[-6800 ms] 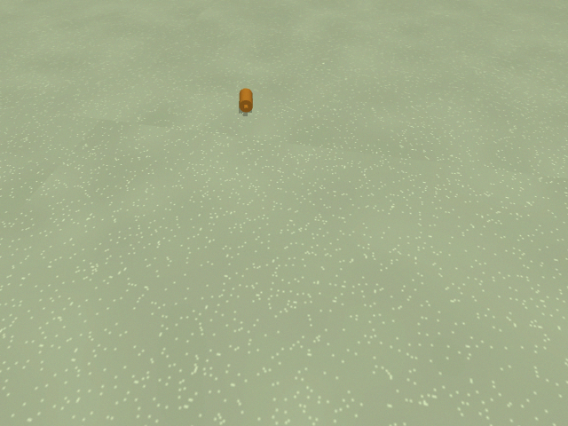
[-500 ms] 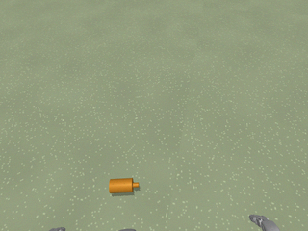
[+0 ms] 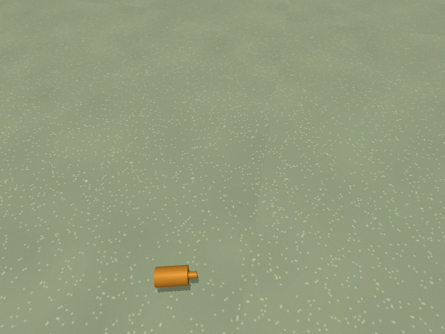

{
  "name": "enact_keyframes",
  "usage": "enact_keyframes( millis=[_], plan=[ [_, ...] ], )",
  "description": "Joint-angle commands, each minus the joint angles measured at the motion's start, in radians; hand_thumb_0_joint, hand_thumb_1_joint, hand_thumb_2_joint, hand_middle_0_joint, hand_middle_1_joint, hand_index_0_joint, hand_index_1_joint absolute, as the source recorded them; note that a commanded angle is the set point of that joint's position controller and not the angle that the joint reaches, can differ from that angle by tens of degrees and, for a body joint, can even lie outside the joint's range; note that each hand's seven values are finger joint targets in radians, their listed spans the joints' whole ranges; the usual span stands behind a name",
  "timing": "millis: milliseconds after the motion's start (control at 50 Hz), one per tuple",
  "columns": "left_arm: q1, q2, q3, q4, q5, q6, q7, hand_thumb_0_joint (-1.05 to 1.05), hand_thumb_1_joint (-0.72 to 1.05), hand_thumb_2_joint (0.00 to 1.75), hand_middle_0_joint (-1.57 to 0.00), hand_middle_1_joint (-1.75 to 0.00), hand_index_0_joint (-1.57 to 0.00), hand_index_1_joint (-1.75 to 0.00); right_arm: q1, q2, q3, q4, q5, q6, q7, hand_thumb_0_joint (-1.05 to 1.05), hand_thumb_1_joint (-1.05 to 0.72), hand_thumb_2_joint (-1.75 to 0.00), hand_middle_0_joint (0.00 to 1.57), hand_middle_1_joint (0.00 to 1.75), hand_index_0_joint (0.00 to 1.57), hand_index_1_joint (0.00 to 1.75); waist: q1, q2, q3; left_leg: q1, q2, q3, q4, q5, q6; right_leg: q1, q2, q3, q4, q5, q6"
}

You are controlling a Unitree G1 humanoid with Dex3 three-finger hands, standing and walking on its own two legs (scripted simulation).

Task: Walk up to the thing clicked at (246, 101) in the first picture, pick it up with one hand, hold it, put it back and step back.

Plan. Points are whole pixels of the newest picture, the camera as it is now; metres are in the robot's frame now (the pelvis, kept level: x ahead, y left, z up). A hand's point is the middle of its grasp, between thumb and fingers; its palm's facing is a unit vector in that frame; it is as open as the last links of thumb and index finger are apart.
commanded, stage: walk up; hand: left
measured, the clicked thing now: (176, 275) +0.45 +0.20 -0.74
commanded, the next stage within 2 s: none
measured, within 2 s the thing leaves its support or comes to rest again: neither
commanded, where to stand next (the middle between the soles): +0.07 -0.03 m, yaw +1 degrees
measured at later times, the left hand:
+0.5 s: hand out of the picture +0.07 +0.26 -0.17, palm faces +0.01 -0.91 -0.42, open 7.4 cm
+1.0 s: hand out of the picture +0.00 +0.25 -0.16, palm faces +0.02 -0.93 -0.37, open 7.4 cm
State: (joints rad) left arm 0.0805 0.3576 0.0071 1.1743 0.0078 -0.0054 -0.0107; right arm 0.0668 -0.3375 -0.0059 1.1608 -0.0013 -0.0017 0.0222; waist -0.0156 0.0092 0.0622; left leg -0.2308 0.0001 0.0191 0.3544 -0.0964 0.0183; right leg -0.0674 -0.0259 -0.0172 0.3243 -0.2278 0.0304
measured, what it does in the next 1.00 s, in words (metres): steps on the spot: left foot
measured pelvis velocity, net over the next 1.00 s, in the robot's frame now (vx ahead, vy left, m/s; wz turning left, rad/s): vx -0.04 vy -0.02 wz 0.07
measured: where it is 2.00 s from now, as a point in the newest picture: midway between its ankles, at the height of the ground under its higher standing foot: outside the picture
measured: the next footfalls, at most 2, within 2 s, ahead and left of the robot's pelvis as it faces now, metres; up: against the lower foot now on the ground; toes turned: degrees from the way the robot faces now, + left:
left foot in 0.78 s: -0.02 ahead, +0.12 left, +0.00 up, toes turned +4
right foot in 1.06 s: +0.07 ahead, -0.15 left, +0.00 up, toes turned +3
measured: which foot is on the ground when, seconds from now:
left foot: down 0.00-0.54, up 0.56-0.76, down 0.78-1.00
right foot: down 0.00-0.82, up 0.84-1.00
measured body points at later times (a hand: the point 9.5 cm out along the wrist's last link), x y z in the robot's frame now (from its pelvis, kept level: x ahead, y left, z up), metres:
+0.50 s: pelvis -0.04 -0.02 -0.02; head +0.02 -0.03 +0.42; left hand +0.07 +0.30 -0.14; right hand +0.10 -0.33 -0.15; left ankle +0.06 +0.10 -0.75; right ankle -0.05 -0.14 -0.74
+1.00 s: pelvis -0.04 -0.02 -0.01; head -0.02 -0.02 +0.44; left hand +0.00 +0.30 -0.14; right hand +0.03 -0.33 -0.14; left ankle -0.08 +0.11 -0.75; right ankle +0.01 -0.16 -0.72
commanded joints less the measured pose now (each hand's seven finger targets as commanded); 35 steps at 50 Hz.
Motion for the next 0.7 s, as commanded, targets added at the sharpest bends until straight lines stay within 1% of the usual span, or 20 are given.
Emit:
enact_keyframes(
  millis=[0,60,140,220,240,260,300,360,420,440,460,480,500,520,540,580,600,640,660,680],
  plan=[
    [-0.04,0.206,0.041,-0.057,-0.001,-0.028,0.018,0.0,0.9,0.9,-0.2,-0.3,-0.2,-0.3,-0.071,-0.218,-0.041,-0.069,-0.001,-0.027,-0.018,0.0,-0.9,-0.9,0.2,0.3,0.2,0.3,0.007,0.01,-0.104,0.087,0.13,-0.149,-0.073,-0.046,-0.004,-0.051,-0.095,0.073,-0.062,0.043,-0.052],
    [-0.035,0.201,0.04,-0.059,-0.001,-0.028,0.019,0.0,0.9,0.9,-0.2,-0.3,-0.2,-0.3,-0.068,-0.219,-0.043,-0.069,-0.002,-0.025,-0.019,0.0,-0.9,-0.9,0.2,0.3,0.2,0.3,0.006,0.01,-0.104,0.084,0.125,-0.148,-0.067,-0.043,-0.003,-0.047,-0.096,0.069,-0.069,0.063,-0.049],
    [-0.037,0.202,0.043,-0.058,0.001,-0.031,0.022,0.0,0.9,0.9,-0.2,-0.3,-0.2,-0.3,-0.061,-0.209,-0.042,-0.065,0.0,-0.023,-0.02,0.0,-0.9,-0.9,0.2,0.3,0.2,0.3,0.004,-0.013,-0.119,0.112,0.125,-0.132,-0.036,0.068,-0.001,-0.04,-0.102,0.071,-0.079,0.107,-0.045],
    [-0.034,0.201,0.044,-0.059,0.002,-0.028,0.024,0.0,0.9,0.9,-0.2,-0.3,-0.2,-0.3,-0.068,-0.213,-0.044,-0.069,-0.001,-0.019,-0.019,0.0,-0.9,-0.9,0.2,0.3,0.2,0.3,0.005,0.002,-0.108,0.106,0.123,-0.136,-0.04,0.055,-0.003,-0.04,-0.103,0.063,-0.073,0.101,-0.042],
    [-0.039,0.257,0.067,-0.078,-0.013,-0.013,0.035,0.0,0.9,0.9,-0.2,-0.3,-0.2,-0.3,-0.073,-0.272,-0.067,-0.076,-0.001,0.0,-0.018,0.0,-0.9,-0.9,0.2,0.3,0.2,0.3,0.003,0.013,-0.002,0.055,0.119,-0.137,0.047,0.355,0.0,-0.122,-0.109,0.061,0.04,0.302,-0.043],
    [-0.02,0.245,0.067,-0.096,-0.018,-0.007,0.041,0.0,0.9,0.9,-0.2,-0.3,-0.2,-0.3,-0.056,-0.261,-0.071,-0.09,0.006,0.009,-0.021,0.0,-0.9,-0.9,0.2,0.3,0.2,0.3,0.004,0.014,-0.042,0.084,0.128,-0.125,0.079,0.453,0.012,-0.123,-0.102,0.04,0.072,0.34,-0.044],
    [-0.01,0.23,0.07,-0.128,-0.019,0.0,0.043,0.0,0.9,0.9,-0.2,-0.3,-0.2,-0.3,-0.03,-0.257,-0.082,-0.116,0.011,0.021,-0.021,0.0,-0.9,-0.9,0.2,0.3,0.2,0.3,-0.002,0.017,-0.149,0.126,0.14,-0.121,0.111,0.525,0.041,-0.091,-0.078,0.012,0.145,0.35,-0.048],
    [0.029,0.201,0.068,-0.17,-0.018,0.023,0.043,0.0,0.9,0.9,-0.2,-0.3,-0.2,-0.3,-0.035,-0.284,-0.106,-0.18,0.003,0.042,-0.023,0.0,-0.9,-0.9,0.2,0.3,0.2,0.3,-0.003,0.106,-0.229,0.094,0.202,-0.193,0.072,0.414,0.118,-0.097,-0.006,-0.009,0.334,0.134,-0.059],
    [0.136,0.195,0.084,-0.174,-0.01,0.043,0.044,0.0,0.9,0.9,-0.2,-0.3,-0.2,-0.3,-0.123,-0.3,-0.118,-0.266,-0.015,0.059,-0.022,0.0,-0.9,-0.9,0.2,0.3,0.2,0.3,0.039,0.189,-0.207,-0.133,0.273,-0.266,0.044,0.19,0.2,-0.062,0.019,0.011,0.53,-0.263,-0.087],
    [0.185,0.196,0.093,-0.169,-0.008,0.046,0.043,0.0,0.9,0.9,-0.2,-0.3,-0.2,-0.3,-0.158,-0.295,-0.121,-0.288,-0.021,0.064,-0.021,0.0,-0.9,-0.9,0.2,0.3,0.2,0.3,0.068,0.187,-0.18,-0.198,0.266,-0.262,0.068,0.099,0.193,-0.061,0.001,0.026,0.512,-0.272,-0.101],
    [0.217,0.205,0.101,-0.166,-0.006,0.042,0.042,0.0,0.9,0.9,-0.2,-0.3,-0.2,-0.3,-0.175,-0.282,-0.121,-0.308,-0.028,0.069,-0.019,0.0,-0.9,-0.9,0.2,0.3,0.2,0.3,0.082,0.146,-0.156,-0.23,0.221,-0.244,0.125,0.033,0.16,-0.063,-0.02,0.043,0.426,-0.234,-0.114],
    [0.224,0.221,0.109,-0.174,0.004,0.034,0.041,0.0,0.9,0.9,-0.2,-0.3,-0.2,-0.3,-0.175,-0.247,-0.112,-0.315,-0.027,0.07,-0.018,0.0,-0.9,-0.9,0.2,0.3,0.2,0.3,0.101,0.056,-0.115,-0.223,0.127,-0.203,0.248,-0.048,0.094,-0.121,-0.087,0.123,0.206,-0.191,-0.137],
    [0.194,0.295,0.126,-0.198,0.028,0.018,0.044,0.0,0.9,0.9,-0.2,-0.3,-0.2,-0.3,-0.161,-0.199,-0.102,-0.324,-0.017,0.071,-0.017,0.0,-0.9,-0.9,0.2,0.3,0.2,0.3,0.096,-0.175,-0.041,-0.329,-0.045,-0.143,0.457,-0.235,0.021,-0.166,-0.259,0.374,0.006,-0.07,-0.182],
    [0.099,0.374,0.142,-0.251,0.039,0.009,0.047,0.0,0.9,0.9,-0.2,-0.3,-0.2,-0.3,-0.121,-0.186,-0.101,-0.328,-0.024,0.075,-0.023,0.0,-0.9,-0.9,0.2,0.3,0.2,0.3,0.067,-0.224,-0.003,-0.333,-0.11,-0.174,0.664,-0.467,-0.025,-0.29,-0.402,0.495,-0.053,0.031,-0.277],
    [0.009,0.414,0.147,-0.299,0.047,0.0,0.055,0.0,0.9,0.9,-0.2,-0.3,-0.2,-0.3,-0.049,-0.211,-0.111,-0.329,-0.027,0.081,-0.027,0.0,-0.9,-0.9,0.2,0.3,0.2,0.3,0.035,-0.257,-0.006,-0.299,-0.07,-0.229,0.824,-0.501,-0.029,-0.374,-0.473,0.561,-0.056,0.123,-0.362],
    [-0.078,0.302,0.134,-0.326,0.039,-0.007,0.057,0.0,0.9,0.9,-0.2,-0.3,-0.2,-0.3,0.031,-0.247,-0.13,-0.29,-0.012,0.069,-0.018,0.0,-0.9,-0.9,0.2,0.3,0.2,0.3,-0.025,-0.12,-0.023,-0.252,-0.087,-0.218,0.906,-0.395,-0.034,-0.315,-0.307,0.298,0.047,0.258,-0.286],
    [-0.088,0.267,0.124,-0.332,0.044,-0.014,0.056,0.0,0.9,0.9,-0.2,-0.3,-0.2,-0.3,0.077,-0.247,-0.128,-0.275,-0.004,0.057,-0.013,0.0,-0.9,-0.9,0.2,0.3,0.2,0.3,-0.031,-0.115,-0.081,-0.234,-0.075,-0.182,0.859,-0.342,-0.039,-0.224,-0.242,0.215,0.081,0.223,-0.244],
    [-0.018,0.234,0.115,-0.332,0.056,-0.027,0.046,0.0,0.9,0.9,-0.2,-0.3,-0.2,-0.3,0.066,-0.23,-0.11,-0.27,-0.01,0.037,-0.006,0.0,-0.9,-0.9,0.2,0.3,0.2,0.3,0.024,-0.154,-0.128,-0.212,-0.023,-0.118,0.615,-0.346,-0.048,-0.09,-0.204,0.183,0.077,-0.067,-0.199],
    [0.034,0.233,0.116,-0.328,0.06,-0.027,0.039,0.0,0.9,0.9,-0.2,-0.3,-0.2,-0.3,0.032,-0.227,-0.103,-0.277,-0.018,0.026,-0.001,0.0,-0.9,-0.9,0.2,0.3,0.2,0.3,0.06,-0.176,-0.122,-0.229,-0.017,-0.082,0.47,-0.38,-0.047,-0.017,-0.197,0.194,0.067,-0.205,-0.201],
    [0.081,0.244,0.119,-0.322,0.06,-0.025,0.032,0.0,0.9,0.9,-0.2,-0.3,-0.2,-0.3,-0.013,-0.218,-0.098,-0.291,-0.026,0.017,0.005,0.0,-0.9,-0.9,0.2,0.3,0.2,0.3,0.085,-0.193,-0.099,-0.221,-0.02,-0.044,0.357,-0.424,-0.041,0.004,-0.204,0.201,0.069,-0.252,-0.208]
  ],
)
